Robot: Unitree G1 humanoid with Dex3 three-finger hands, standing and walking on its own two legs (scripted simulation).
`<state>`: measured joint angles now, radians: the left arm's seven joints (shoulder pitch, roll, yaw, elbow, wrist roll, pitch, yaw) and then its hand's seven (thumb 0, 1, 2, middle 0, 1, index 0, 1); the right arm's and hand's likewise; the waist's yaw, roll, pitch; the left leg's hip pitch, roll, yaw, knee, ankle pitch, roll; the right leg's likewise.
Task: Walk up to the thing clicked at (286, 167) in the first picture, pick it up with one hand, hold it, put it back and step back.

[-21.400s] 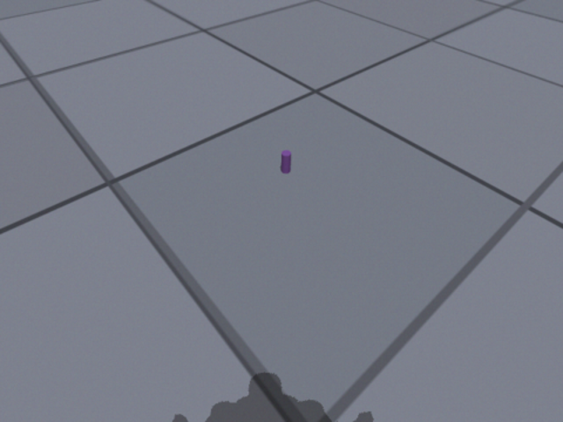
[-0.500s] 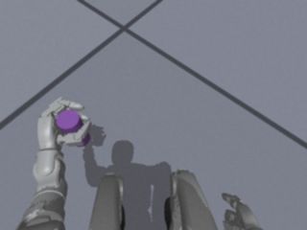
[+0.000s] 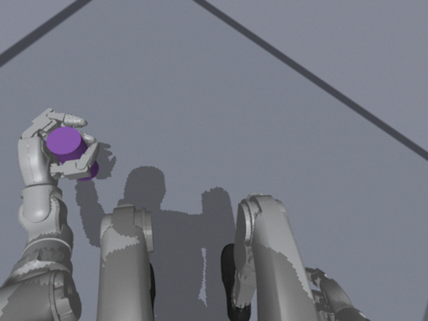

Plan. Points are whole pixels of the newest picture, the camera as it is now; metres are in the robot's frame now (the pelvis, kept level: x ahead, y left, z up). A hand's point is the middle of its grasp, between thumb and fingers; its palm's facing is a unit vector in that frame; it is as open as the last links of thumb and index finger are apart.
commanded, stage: crouch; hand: left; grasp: from the side
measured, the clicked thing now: (76, 156) +0.43 +0.23 -0.08
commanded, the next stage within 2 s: lower in 0.70 s
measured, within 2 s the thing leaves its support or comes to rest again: neither
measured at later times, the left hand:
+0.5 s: hand (88, 156) +0.44 +0.22 -0.14, palm faces +0.12 -0.99 +0.00, open 7.3 cm
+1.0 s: hand (95, 161) +0.45 +0.22 -0.18, palm faces +0.13 -0.99 +0.01, open 7.2 cm
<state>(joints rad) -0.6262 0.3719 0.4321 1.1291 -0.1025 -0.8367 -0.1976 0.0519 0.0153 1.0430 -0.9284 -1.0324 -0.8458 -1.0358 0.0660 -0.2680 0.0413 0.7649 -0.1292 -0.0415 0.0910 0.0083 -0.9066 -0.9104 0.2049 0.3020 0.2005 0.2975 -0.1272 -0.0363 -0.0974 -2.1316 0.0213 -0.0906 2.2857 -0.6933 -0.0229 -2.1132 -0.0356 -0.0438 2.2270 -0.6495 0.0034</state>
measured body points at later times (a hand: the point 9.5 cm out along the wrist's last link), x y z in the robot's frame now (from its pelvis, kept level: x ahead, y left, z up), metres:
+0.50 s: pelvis +0.00 +0.01 -0.06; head +0.21 +0.08 +0.33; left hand +0.43 +0.27 -0.13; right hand +0.10 -0.27 -0.16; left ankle +0.09 +0.13 -0.34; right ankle +0.11 -0.12 -0.34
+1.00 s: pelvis -0.01 +0.01 -0.07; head +0.22 +0.11 +0.30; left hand +0.44 +0.27 -0.18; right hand +0.10 -0.27 -0.15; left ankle +0.09 +0.13 -0.34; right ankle +0.11 -0.12 -0.34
